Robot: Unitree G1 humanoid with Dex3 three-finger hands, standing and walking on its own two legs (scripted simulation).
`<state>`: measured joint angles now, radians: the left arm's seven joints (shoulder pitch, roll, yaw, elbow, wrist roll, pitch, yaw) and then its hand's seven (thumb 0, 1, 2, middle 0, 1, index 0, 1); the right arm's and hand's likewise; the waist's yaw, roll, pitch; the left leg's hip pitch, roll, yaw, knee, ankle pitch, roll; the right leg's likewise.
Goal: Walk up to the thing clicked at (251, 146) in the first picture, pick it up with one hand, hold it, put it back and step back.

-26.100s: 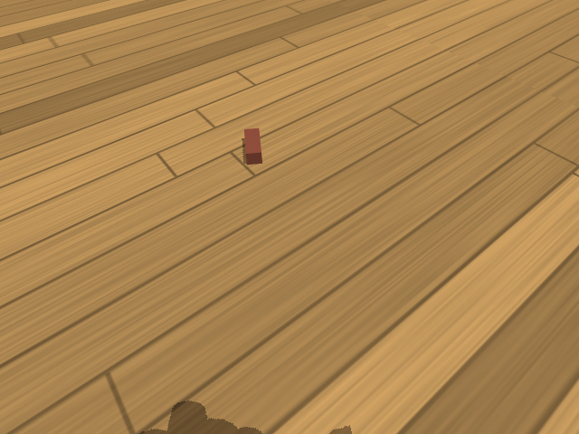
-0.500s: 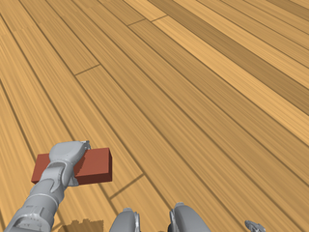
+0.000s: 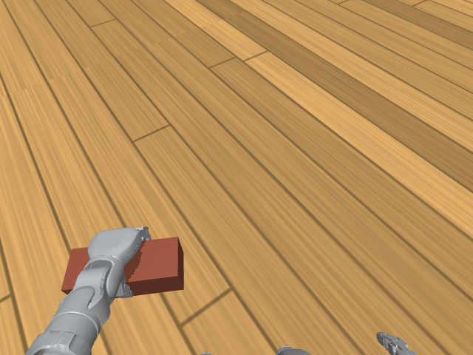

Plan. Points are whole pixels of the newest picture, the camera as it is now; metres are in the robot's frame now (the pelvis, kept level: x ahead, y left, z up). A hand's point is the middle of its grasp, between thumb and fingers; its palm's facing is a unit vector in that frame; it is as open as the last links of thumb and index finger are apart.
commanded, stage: hold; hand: left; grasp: from above
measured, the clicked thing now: (128, 269) +0.31 +0.22 -0.11
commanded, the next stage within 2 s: crouch in 1.84 s
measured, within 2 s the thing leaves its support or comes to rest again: neither
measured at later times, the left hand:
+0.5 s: hand (121, 258) +0.31 +0.21 -0.04, palm faces -0.48 -0.04 -0.88, open 11.2 cm
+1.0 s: hand (121, 263) +0.29 +0.21 -0.02, palm faces -0.47 -0.04 -0.88, open 11.2 cm
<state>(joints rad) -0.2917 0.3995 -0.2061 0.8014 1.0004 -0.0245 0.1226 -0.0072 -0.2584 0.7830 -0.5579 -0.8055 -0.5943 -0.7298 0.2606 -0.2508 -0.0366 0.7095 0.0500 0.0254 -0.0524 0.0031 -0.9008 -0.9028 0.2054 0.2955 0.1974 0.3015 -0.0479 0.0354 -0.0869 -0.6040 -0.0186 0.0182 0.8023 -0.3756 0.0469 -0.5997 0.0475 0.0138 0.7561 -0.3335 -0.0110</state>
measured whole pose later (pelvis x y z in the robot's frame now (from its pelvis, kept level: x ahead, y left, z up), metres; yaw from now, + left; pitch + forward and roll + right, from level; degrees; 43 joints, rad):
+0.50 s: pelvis +0.01 +0.00 +0.02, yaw +0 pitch +6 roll -1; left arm -0.25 0.41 -0.22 0.70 1.00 -0.04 0.02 -0.01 -0.25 0.78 -0.55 -0.81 -0.59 -0.73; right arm 0.25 -0.26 -0.04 0.68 0.06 0.05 -0.05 0.00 -0.90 -0.90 0.20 0.30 0.20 0.30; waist -0.02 0.05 -0.06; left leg -0.42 -0.02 0.03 0.64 -0.32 0.04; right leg -0.43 0.04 0.03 0.62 -0.29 -0.02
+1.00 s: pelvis +0.00 -0.01 +0.03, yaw +0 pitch +3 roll +0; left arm -0.22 0.41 -0.23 0.64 0.99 -0.05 0.00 -0.01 -0.24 0.77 -0.54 -0.81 -0.58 -0.74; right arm 0.21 -0.26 -0.03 0.68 0.07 0.07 -0.07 0.01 -0.90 -0.90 0.20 0.29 0.20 0.30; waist -0.01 0.05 -0.02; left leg -0.32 -0.03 0.03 0.53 -0.26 0.03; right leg -0.34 0.04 0.03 0.53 -0.24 -0.02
